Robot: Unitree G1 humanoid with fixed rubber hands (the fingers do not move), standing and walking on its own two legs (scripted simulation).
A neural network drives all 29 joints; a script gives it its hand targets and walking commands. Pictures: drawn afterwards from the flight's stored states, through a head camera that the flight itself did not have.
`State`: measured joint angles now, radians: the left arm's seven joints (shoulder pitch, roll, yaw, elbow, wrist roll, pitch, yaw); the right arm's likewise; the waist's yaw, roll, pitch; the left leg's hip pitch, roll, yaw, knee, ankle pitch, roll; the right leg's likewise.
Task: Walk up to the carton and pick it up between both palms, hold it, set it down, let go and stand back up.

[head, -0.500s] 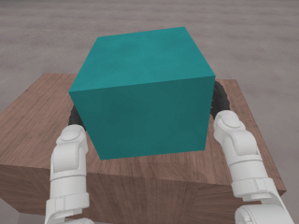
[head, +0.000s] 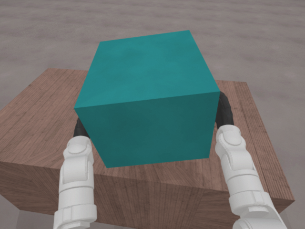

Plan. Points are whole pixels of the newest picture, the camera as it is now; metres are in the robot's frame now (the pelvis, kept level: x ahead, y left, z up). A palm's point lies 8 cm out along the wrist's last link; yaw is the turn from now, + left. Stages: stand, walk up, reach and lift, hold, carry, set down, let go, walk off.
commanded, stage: set down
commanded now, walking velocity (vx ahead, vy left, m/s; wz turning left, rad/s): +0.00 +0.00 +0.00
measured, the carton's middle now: (150, 95) +0.46 +0.01 +0.15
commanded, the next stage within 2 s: none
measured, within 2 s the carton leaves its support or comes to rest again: neither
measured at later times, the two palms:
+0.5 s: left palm (94, 137) +0.37 +0.17 +0.08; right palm (224, 125) +0.37 -0.19 +0.10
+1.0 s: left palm (98, 145) +0.37 +0.17 +0.04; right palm (220, 131) +0.38 -0.19 +0.07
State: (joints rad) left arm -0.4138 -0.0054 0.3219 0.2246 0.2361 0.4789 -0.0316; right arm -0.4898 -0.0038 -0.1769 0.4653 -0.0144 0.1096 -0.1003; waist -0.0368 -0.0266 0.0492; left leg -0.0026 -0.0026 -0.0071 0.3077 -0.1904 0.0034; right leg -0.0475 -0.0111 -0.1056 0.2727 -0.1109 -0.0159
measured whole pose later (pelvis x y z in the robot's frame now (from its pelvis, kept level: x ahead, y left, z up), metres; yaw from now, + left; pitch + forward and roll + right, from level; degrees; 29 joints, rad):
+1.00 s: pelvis +0.02 +0.00 +0.00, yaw +0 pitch +2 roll +0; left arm -0.49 0.01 0.26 0.76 0.13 0.06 0.08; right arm -0.53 -0.03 -0.33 0.82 -0.14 -0.18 -0.05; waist -0.01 0.01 -0.03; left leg -0.16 0.00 -0.01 0.32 -0.19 0.00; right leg -0.20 -0.01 -0.11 0.28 -0.11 -0.01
